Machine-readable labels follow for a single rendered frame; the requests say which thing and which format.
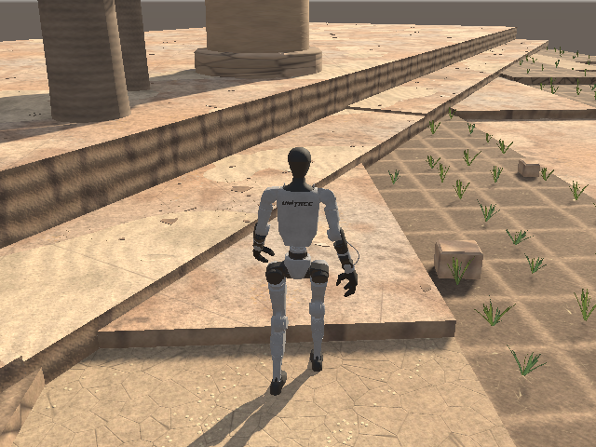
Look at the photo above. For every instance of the left robot thigh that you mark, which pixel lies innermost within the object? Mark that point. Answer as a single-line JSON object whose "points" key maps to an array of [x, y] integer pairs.
{"points": [[275, 276]]}

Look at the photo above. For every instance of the left robot upper arm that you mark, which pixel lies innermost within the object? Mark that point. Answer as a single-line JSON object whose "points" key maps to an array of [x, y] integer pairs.
{"points": [[269, 196]]}

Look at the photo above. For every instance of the robot right hand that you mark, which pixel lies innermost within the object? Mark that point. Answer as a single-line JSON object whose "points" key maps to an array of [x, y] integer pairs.
{"points": [[351, 285]]}

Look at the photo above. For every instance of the left robot forearm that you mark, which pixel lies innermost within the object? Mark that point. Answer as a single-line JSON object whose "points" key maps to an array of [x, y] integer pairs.
{"points": [[258, 241]]}

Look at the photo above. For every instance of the robot left hand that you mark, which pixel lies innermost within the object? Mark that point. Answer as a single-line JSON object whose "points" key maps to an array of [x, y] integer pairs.
{"points": [[259, 257]]}

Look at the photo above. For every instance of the right robot forearm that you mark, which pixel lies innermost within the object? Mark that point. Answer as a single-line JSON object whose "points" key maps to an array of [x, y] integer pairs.
{"points": [[343, 253]]}

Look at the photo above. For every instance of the right robot upper arm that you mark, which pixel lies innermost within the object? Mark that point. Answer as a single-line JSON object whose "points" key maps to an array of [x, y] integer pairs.
{"points": [[328, 198]]}

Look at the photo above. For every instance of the robot right foot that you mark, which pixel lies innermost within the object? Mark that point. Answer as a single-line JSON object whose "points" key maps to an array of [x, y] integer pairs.
{"points": [[316, 363]]}

